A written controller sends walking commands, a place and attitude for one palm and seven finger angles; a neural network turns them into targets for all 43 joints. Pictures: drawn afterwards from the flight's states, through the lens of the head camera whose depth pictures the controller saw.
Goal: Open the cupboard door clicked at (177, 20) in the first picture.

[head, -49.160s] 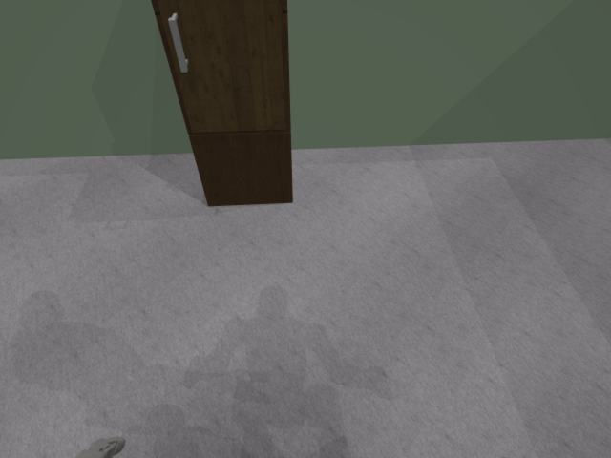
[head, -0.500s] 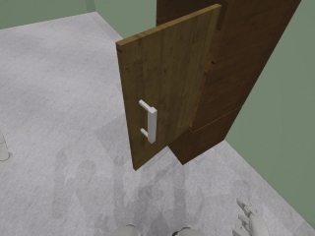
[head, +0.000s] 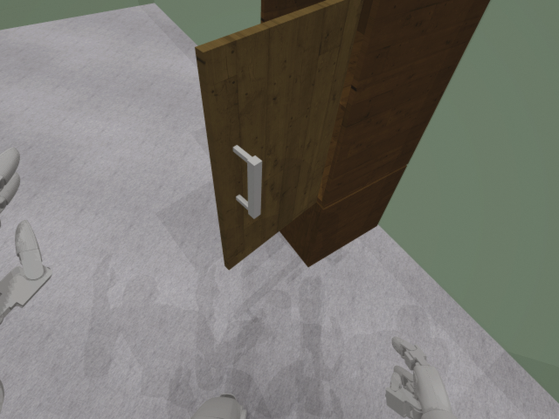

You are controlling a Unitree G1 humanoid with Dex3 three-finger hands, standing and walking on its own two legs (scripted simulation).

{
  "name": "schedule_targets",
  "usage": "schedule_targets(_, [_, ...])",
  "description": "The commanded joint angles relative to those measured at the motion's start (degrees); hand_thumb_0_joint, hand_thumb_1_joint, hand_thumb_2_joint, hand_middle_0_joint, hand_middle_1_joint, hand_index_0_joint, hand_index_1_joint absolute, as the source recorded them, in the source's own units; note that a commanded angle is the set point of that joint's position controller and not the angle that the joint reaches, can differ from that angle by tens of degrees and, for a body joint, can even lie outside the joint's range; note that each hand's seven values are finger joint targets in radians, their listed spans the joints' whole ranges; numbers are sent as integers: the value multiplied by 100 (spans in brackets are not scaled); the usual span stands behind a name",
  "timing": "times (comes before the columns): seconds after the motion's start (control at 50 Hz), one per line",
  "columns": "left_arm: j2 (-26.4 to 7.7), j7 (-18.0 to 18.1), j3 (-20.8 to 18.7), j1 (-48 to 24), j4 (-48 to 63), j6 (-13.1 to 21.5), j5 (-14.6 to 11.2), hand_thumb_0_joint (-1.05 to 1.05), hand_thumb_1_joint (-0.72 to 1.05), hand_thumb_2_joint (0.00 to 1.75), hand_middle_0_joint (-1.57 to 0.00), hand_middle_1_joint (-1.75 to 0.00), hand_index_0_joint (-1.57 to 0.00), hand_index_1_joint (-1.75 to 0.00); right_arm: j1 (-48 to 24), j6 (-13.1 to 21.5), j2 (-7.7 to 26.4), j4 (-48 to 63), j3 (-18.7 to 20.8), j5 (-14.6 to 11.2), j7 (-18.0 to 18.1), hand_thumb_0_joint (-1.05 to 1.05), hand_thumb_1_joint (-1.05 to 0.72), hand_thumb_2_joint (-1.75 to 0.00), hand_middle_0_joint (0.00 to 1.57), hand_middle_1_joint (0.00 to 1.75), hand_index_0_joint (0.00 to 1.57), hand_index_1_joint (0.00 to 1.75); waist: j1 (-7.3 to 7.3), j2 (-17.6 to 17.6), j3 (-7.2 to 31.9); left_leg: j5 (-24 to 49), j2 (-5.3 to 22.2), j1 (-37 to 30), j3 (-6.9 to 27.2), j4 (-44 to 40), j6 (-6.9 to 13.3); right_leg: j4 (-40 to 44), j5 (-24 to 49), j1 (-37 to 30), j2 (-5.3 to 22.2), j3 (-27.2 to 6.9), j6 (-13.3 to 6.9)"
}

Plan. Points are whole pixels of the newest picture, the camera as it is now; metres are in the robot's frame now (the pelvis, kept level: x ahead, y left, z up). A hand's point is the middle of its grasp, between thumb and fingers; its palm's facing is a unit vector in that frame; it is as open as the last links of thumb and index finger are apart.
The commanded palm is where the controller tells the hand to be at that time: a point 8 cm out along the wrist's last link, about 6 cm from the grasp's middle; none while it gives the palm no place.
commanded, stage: stop stepping back and stand still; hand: left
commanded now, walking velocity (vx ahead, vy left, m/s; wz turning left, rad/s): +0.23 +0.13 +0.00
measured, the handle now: (247, 183) +0.51 +0.12 -0.01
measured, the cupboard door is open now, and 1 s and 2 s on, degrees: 100 100 100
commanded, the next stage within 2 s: let the arm hang, fingers relaxed in 1.24 s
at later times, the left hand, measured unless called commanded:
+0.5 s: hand (1, 371) +0.12 +0.25 +0.16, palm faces +0.45 -0.78 -0.44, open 7.4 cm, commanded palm +0.07 +0.29 +0.18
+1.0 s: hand out of the picture +0.11 +0.29 +0.15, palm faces +0.41 -0.79 -0.45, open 7.4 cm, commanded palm +0.06 +0.32 +0.18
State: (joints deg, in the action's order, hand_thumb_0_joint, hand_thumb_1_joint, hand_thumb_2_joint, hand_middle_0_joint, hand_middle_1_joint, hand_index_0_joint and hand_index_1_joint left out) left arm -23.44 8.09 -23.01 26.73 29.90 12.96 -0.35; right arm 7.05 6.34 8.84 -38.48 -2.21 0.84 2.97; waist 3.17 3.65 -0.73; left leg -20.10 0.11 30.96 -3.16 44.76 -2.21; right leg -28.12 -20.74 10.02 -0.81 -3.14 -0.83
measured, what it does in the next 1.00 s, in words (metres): steps on the spot: left foot, then left foot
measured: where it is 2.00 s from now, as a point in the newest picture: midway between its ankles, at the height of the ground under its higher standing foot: outside the picture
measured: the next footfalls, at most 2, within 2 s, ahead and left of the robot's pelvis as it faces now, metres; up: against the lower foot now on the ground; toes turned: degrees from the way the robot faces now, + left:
left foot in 0.06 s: +0.05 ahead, +0.09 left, +0.00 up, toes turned +3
left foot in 0.58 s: -0.02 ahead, +0.14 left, +0.00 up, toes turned +4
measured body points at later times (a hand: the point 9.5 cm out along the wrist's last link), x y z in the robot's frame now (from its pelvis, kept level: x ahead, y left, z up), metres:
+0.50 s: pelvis -0.07 -0.01 +0.00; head -0.08 -0.01 +0.45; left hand +0.09 +0.29 +0.19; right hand +0.05 -0.26 -0.09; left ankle -0.05 +0.12 -0.70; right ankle -0.07 -0.09 -0.74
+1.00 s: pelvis -0.09 +0.03 +0.00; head -0.08 +0.03 +0.45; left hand +0.08 +0.33 +0.18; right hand +0.08 -0.20 -0.08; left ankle -0.06 +0.14 -0.74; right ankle -0.07 -0.09 -0.74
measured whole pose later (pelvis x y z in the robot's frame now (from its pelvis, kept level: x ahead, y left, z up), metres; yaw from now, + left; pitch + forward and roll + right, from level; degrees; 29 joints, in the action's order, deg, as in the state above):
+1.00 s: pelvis -0.09 +0.03 +0.00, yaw -1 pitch -1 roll +0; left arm -21.6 8.3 -22.4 30.9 25.5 11.1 -1.1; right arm 12.2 7.5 10.9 -35.6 -1.8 0.6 3.8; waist 0.7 0.7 -1.0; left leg -12.2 1.6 13.8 -4.2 26.7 0.4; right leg -26.4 -12.2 13.6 0.8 3.4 -0.5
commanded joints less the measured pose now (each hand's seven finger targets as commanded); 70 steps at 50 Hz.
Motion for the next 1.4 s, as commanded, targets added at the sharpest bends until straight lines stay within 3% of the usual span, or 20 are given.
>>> schedule_targets(0.0, [-1185,78,-883,256,1151,74,-174,0,90,90,-20,-30,-20,-30,-308,161,821,1158,234,-131,250,0,-90,-90,20,30,20,30,-377,-207,1041,1515,-221,-1587,-269,-1850,104,-339,6025,-428,777,-76,-142])
schedule_targets(0.02, [-1302,76,-947,442,1423,43,-237,0,90,90,-20,-30,-20,-30,-199,179,981,1200,346,-176,246,0,-90,-90,20,30,20,30,-344,-631,1360,3631,334,-2440,123,-2339,276,-718,4562,-105,470,167,109])
schedule_targets(0.04, [-1265,64,-1010,715,1552,78,-255,0,90,90,-20,-30,-20,-30,-72,209,1090,1290,437,-165,164,0,-90,-90,20,30,20,30,-207,-1135,1672,5196,1036,-3231,816,-2284,549,-1023,1535,495,76,187,176])
schedule_targets(0.06, [-1141,-10,-847,682,1499,144,-311,0,90,90,-20,-30,-20,-30,77,288,1134,1291,490,-203,65,0,-90,-90,20,30,20,30,-220,-1255,1467,4740,1383,-3160,1073,-2651,652,-1305,-722,724,-109,120,111])
schedule_targets(0.1, [-1231,74,-1109,1076,1378,130,-262,0,90,90,-20,-30,-20,-30,143,446,1011,1352,479,-39,59,0,-90,-90,20,30,20,30,-252,-1790,1189,4331,1478,-3024,1515,-2748,795,-1355,-811,1154,-148,317,115])
schedule_targets(0.14, [-1283,100,-1070,1132,1668,125,-217,0,90,90,-20,-30,-20,-30,215,520,1000,1289,437,-29,42,0,-90,-90,20,30,20,30,-340,-1680,1231,4143,1247,-2972,1200,-2612,638,-1091,-280,915,-83,435,142])
schedule_targets(0.26, [-1230,186,-1120,1122,1008,79,-213,0,90,90,-20,-30,-20,-30,-24,379,1096,1311,426,-40,187,0,-90,-90,20,30,20,30,-408,-1286,314,-1259,789,-156,799,-3282,460,321,6,-939,69,707,5])
schedule_targets(0.28, [-1259,181,-1093,950,921,95,-190,0,90,90,-20,-30,-20,-30,-18,309,1097,1303,469,-12,187,0,-90,-90,20,30,20,30,-445,-801,215,-1125,449,-289,622,-2511,308,922,-453,-498,384,201,-218])
schedule_targets(0.32, [-1424,185,-1084,477,1067,121,-191,0,90,90,-20,-30,-20,-30,2,219,1137,1191,571,-18,163,0,-90,-90,20,30,20,30,-333,761,284,-440,-21,-626,382,324,164,2226,-2686,1073,2048,-2369,-982])
schedule_targets(0.36, [-1073,188,-764,67,782,158,-147,0,90,90,-20,-30,-20,-30,343,261,1102,937,542,-2,141,0,-90,-90,20,30,20,30,-510,351,181,-86,185,-44,420,1299,188,1936,-1713,819,2025,-1866,-992])
schedule_targets(0.42, [-1060,202,-594,-341,671,237,-35,0,90,90,-20,-30,-20,-30,132,377,996,909,455,-32,236,0,-90,-90,20,30,20,30,-427,8,180,85,256,-707,91,75,288,1543,-624,857,1569,-809,-729])
schedule_targets(0.5, [-1021,271,-638,-142,665,220,-27,0,90,90,-20,-30,-20,-30,224,490,937,871,411,9,293,0,-90,-90,20,30,20,30,-328,-38,212,213,77,-1564,-220,-1618,418,1250,-607,665,1290,-687,-549])
schedule_targets(0.58, [-1092,243,-829,66,909,275,-109,0,90,90,-20,-30,-20,-30,153,475,1099,1071,477,-67,251,0,-90,-90,20,30,20,30,-287,-629,412,1492,697,-1859,612,-2087,568,210,1077,263,511,-139,-54])
schedule_targets(0.62, [-1095,187,-918,301,755,271,-99,0,90,90,-20,-30,-20,-30,202,460,995,994,421,-56,214,0,-90,-90,20,30,20,30,-324,-1123,373,1163,686,-1567,552,-2261,534,113,966,225,379,106,-6])
schedule_targets(0.76, [-891,140,-701,291,506,226,-151,0,90,90,-20,-30,-20,-30,170,464,957,1033,401,-77,141,0,-90,-90,20,30,20,30,-370,-354,423,1095,441,-1612,289,-1952,361,565,1308,194,567,-147,-48])
schedule_targets(0.88, [-921,148,-688,77,828,187,-127,0,90,90,-20,-30,-20,-30,68,433,964,1129,374,-62,166,0,-90,-90,20,30,20,30,-319,-861,458,905,576,-1573,484,-2538,377,431,1171,13,283,179,82])
schedule_targets(1.3, [-842,170,-661,333,723,146,-139,0,90,90,-20,-30,-20,-30,60,408,982,1165,418,-54,208,0,-90,-90,20,30,20,30,-319,-734,490,737,432,-1525,373,-2555,279,804,1223,-102,327,204,88])
schedule_targets(1.32, [167,-581,1923,-175,-3760,-480,171,0,90,90,-20,-30,-20,-30,-251,769,1685,-348,661,-126,-301,0,-90,-90,20,30,20,30,-627,-795,22,1845,653,-1333,553,-1631,299,52,1470,929,582,510,-24])
schedule_targets(1.34, [74,-768,1599,-316,-3901,-1060,200,0,90,90,-20,-30,-20,-30,188,189,1845,-337,710,-116,-361,0,-90,-90,20,30,20,30,-500,-860,304,2089,777,-1361,648,-1858,339,123,1227,841,720,213,-86])
schedule_targets(1.38, [135,-805,1624,-541,-4353,-1208,239,0,90,90,-20,-30,-20,-30,161,-144,1713,-261,603,-31,-335,0,-90,-90,20,30,20,30,-402,-502,423,1539,946,-944,993,-2083,606,-353,549,638,445,363,-116])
